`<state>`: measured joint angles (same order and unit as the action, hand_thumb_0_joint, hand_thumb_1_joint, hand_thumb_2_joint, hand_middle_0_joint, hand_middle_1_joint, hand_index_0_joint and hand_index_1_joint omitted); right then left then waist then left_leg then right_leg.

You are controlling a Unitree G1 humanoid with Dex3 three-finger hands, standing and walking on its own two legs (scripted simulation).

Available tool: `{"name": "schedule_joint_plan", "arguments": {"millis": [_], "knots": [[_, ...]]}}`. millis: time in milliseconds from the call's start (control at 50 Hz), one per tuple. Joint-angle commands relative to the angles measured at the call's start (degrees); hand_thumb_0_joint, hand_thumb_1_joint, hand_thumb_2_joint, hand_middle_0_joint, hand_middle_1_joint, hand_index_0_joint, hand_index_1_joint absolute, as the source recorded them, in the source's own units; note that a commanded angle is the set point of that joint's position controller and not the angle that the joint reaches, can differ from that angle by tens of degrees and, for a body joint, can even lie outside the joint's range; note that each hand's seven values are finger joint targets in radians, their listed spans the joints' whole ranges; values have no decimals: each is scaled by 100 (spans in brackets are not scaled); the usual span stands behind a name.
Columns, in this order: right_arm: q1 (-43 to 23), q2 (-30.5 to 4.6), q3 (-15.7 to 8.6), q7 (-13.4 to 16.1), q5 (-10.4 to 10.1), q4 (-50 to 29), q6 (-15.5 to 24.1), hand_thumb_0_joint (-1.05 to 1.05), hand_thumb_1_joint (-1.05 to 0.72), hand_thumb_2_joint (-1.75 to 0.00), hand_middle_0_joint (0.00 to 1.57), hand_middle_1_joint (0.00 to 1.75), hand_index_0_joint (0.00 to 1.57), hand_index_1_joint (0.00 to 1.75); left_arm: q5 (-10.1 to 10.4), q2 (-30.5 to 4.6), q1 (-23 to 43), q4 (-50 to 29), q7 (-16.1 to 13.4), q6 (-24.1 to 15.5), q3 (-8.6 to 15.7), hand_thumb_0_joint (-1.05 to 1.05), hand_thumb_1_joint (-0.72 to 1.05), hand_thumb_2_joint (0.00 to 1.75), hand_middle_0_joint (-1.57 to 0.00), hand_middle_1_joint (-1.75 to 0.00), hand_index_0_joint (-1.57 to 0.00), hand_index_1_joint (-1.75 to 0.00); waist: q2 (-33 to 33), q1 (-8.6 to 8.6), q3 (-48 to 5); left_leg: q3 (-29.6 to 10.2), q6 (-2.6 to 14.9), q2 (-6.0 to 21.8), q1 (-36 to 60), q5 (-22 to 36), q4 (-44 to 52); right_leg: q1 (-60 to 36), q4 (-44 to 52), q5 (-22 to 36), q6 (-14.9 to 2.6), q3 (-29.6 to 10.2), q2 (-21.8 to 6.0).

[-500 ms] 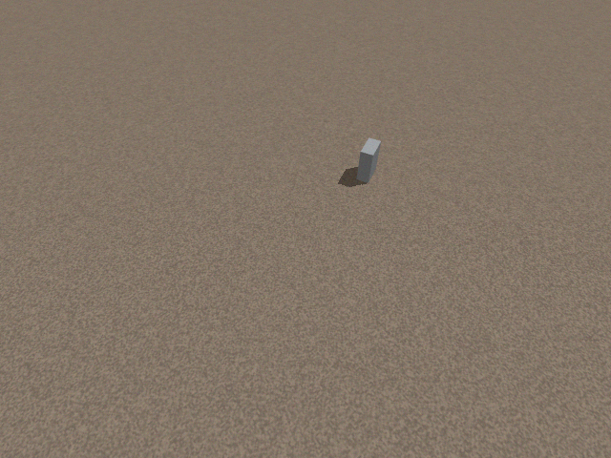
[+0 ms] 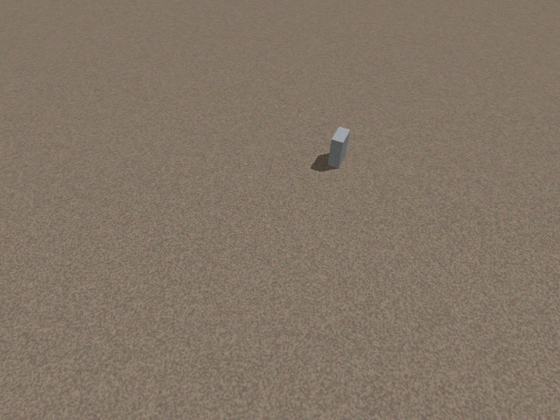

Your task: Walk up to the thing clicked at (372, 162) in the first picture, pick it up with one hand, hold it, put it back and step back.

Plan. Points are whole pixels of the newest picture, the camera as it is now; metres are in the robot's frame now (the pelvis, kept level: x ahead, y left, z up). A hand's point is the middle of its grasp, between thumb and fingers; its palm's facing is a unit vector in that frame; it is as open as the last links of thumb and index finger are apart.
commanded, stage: stand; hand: left
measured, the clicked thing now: (338, 147) +1.45 -0.30 -0.70
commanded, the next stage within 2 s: walk up in 0.62 s
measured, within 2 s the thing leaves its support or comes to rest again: neither
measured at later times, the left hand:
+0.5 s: hand out of the picture +0.08 +0.25 -0.16, palm faces -0.01 -0.94 -0.33, open 7.3 cm
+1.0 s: hand (159, 388) +0.19 +0.21 -0.15, palm faces -0.12 -0.89 -0.43, open 7.4 cm
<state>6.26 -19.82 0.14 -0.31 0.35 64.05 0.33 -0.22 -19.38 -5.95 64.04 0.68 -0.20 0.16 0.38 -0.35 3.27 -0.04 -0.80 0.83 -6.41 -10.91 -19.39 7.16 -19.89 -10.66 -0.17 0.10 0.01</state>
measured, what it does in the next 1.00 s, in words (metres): steps to the right: right foot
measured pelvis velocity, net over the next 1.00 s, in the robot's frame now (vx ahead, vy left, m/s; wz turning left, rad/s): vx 0.08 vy -0.08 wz -0.17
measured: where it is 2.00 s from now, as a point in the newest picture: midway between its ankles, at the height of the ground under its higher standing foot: (335, 325)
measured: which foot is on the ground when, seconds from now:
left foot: down 0.00-0.94, up 0.96-1.00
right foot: down 0.00-0.66, up 0.68-0.90, down 0.92-1.00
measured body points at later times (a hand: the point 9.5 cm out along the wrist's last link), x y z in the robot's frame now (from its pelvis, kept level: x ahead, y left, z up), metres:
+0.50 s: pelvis +0.00 +0.00 +0.00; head +0.01 +0.00 +0.45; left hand +0.08 +0.30 -0.13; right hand +0.08 -0.30 -0.13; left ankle +0.00 +0.13 -0.75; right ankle +0.00 -0.12 -0.75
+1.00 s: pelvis +0.08 -0.08 -0.03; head +0.07 -0.10 +0.41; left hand +0.19 +0.26 -0.12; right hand +0.08 -0.44 -0.16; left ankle +0.01 +0.10 -0.71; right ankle +0.12 -0.21 -0.75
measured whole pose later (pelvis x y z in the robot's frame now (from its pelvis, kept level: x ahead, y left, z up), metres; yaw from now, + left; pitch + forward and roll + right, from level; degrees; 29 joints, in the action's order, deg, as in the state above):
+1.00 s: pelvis +0.08 -0.08 -0.03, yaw -10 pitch -3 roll +0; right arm 14.3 -27.6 -5.6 -2.2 2.2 57.3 0.7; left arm -1.6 -25.4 -14.6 54.3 5.5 -2.1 6.7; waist 3.2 -1.2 2.2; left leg 1.1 1.3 6.8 -12.2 -29.5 -54.8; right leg 21.7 -41.3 -16.2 -0.8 3.0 -2.2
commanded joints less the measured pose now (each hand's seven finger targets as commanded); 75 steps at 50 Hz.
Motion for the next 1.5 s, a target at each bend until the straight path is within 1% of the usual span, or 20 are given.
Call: {"name": "schedule_joint_plan", "arguments": {"millis": [0, 580, 600, 620, 660, 680, 720, 800, 880, 900, 920, 940, 1040, 1240, 1300, 1320, 1340, 1360, 1400, 1480], "knots": [[-245, -1192, -228, 91, 20, -381, 155, 0, -90, -90, 20, 30, 20, 30, -28, -1228, 221, -377, -103, -153, 213, 0, 90, 90, -20, -30, -20, -30, 15, 18, -510, -503, 217, 635, 57, 715, 295, -135, 294, 861, -147, -552, -727], [-166, -1203, -228, 88, 19, -365, 145, 0, -90, -90, 20, 30, 20, 30, -22, -1249, 182, -387, -111, -154, 197, 0, 90, 90, -20, -30, -20, -30, -28, 24, -394, -482, 212, 646, 79, 723, 357, -140, 365, 847, -151, -549, -732], [278, -1891, -676, 9, 171, -749, 314, 0, -90, -90, 20, 30, 20, 30, -189, -1801, -128, -875, 111, -150, 640, 0, 90, 90, -20, -30, -20, -30, -172, 210, -977, -470, 603, 654, 937, -1984, -136, 695, -199, -1791, -337, -707, -362], [638, -2045, -800, -22, 212, -581, 357, 0, -90, -90, 20, 30, 20, 30, -213, -1655, 321, -930, 217, -95, 618, 0, 90, 90, -20, -30, -20, -30, 286, 495, -459, -921, 842, 988, 1409, -3151, 232, 2245, -814, -2407, -276, -415, -211], [864, -2321, -981, -12, 200, -761, 430, 0, -90, -90, 20, 30, 20, 30, -288, -1491, 973, -1376, 327, -80, 632, 0, 90, 90, -20, -30, -20, -30, 801, 751, 404, -2412, 1575, 2634, 1059, -3363, 1291, 3793, -2959, -1676, -143, -436, -395], [704, -2209, -942, -9, 188, -890, 484, 0, -90, -90, 20, 30, 20, 30, -249, -1548, 817, -1378, 355, -121, 643, 0, 90, 90, -20, -30, -20, -30, 305, 549, 480, -2390, 1534, 2570, 615, -3109, 1336, 3605, -3267, -1446, -139, -768, -593], [324, -2044, -901, -27, 209, -1129, 542, 0, -90, -90, 20, 30, 20, 30, -182, -1550, 79, -1311, 491, -125, 681, 0, 90, 90, -20, -30, -20, -30, 471, 145, 58, -1673, 1368, 2219, 631, -2981, 1317, 3168, -3195, -1205, -90, -653, -782], [-29, -2034, -919, -142, 297, -1411, 541, 0, -90, -90, 20, 30, 20, 30, -169, -1478, -103, -1353, 664, -125, 743, 0, 90, 90, -20, -30, -20, -30, 973, 39, 112, -137, 1008, 1527, -359, -2199, 941, 1659, -2011, -912, 13, 53, -643], [-185, -1872, -861, -164, 272, -1494, 427, 0, -90, -90, 20, 30, 20, 30, -209, -1639, -1233, -989, 549, -193, 868, 0, 90, 90, -20, -30, -20, -30, -21, -503, -159, 566, 787, 1138, -1561, -2514, -804, -332, -1528, -297, -36, 650, -180], [28, -1564, -733, -169, 295, -1492, 384, 0, -90, -90, 20, 30, 20, 30, -218, -1901, -2015, -824, 440, -254, 1015, 0, 90, 90, -20, -30, -20, -30, -1047, -874, -526, 842, 659, 739, -2189, -2026, -2563, -1387, -1211, -1016, -170, 366, -38], [-55, -999, -517, -195, 194, -1757, 397, 0, -90, -90, 20, 30, 20, 30, -245, -2490, -2576, -870, 310, -304, 1168, 0, 90, 90, -20, -30, -20, -30, -2709, -1162, -371, 939, 357, -104, -3568, -2565, -4575, -1523, 284, -3168, -617, -2125, -1211], [-119, -1458, -616, -186, 126, -1856, 365, 0, -90, -90, 20, 30, 20, 30, -142, -2714, -2006, -1158, 317, -323, 1080, 0, 90, 90, -20, -30, -20, -30, -1902, -788, -134, 60, 218, 45, -3479, -2223, -4914, -468, 1497, -4425, -1276, -4352, -2188], [799, -1802, -740, -284, 54, -1298, 349, 0, -90, -90, 20, 30, 20, 30, -15, -2135, -908, -1557, 232, -412, 856, 0, 90, 90, -20, -30, -20, -30, -785, -13, 233, -215, 227, 755, -2460, -853, -4020, 721, 1009, -2743, -1086, -2248, -1447], [206, -1503, -788, -417, 133, -1823, 483, 0, -90, -90, 20, 30, 20, 30, -69, -2064, -1078, -1916, 261, -530, 782, 0, 90, 90, -20, -30, -20, -30, -457, -201, 150, 301, 70, 454, -1668, -113, -1597, 721, 553, -1485, -1124, -1281, -1230], [1618, -1771, -978, -297, 167, -1481, 589, 0, -90, -90, 20, 30, 20, 30, -110, -1741, -844, -2041, 232, -536, 628, 0, 90, 90, -20, -30, -20, -30, 326, 668, -509, 317, 280, 207, 940, -319, -1096, 1884, -1572, -96, -764, -624, -756], [2346, -2191, -1123, -206, 244, -1359, 645, 0, -90, -90, 20, 30, 20, 30, -56, -1279, -1180, -2023, 213, -528, 488, 0, 90, 90, -20, -30, -20, -30, 1701, 904, -975, -1127, 525, 1153, 1773, -1837, -213, 2582, -3636, -232, -480, -66, -56], [2217, -2488, -1147, -178, 205, -1548, 661, 0, -90, -90, 20, 30, 20, 30, 16, -1252, -1324, -2001, 161, -505, 472, 0, 90, 90, -20, -30, -20, -30, 1715, 728, -663, -3771, 957, 2410, 1692, -2895, 897, 3677, -4514, -1702, -274, -300, 669], [1692, -2528, -1146, -197, 5, -1680, 633, 0, -90, -90, 20, 30, 20, 30, -63, -1798, -1257, -1932, 89, -499, 521, 0, 90, 90, -20, -30, -20, -30, 910, 543, -463, -3970, 1250, 2553, 875, -3140, 1030, 3446, -5003, -1690, -348, -960, 174], [1111, -2046, -948, -190, -28, -1853, 628, 0, -90, -90, 20, 30, 20, 30, 37, -1891, -1371, -1699, 140, -496, 565, 0, 90, 90, -20, -30, -20, -30, 411, 201, -4, -2265, 1233, 2019, 249, -2374, 768, 3272, -4746, -942, -265, -853, -249], [1188, -1846, -805, -182, 18, -1834, 696, 0, -90, -90, 20, 30, 20, 30, 24, -1622, -1197, -1668, 303, -434, 562, 0, 90, 90, -20, -30, -20, -30, 705, 180, 91, -708, 1231, 1611, -88, -246, 742, 2762, -3660, -577, 11, -569, -438]]}}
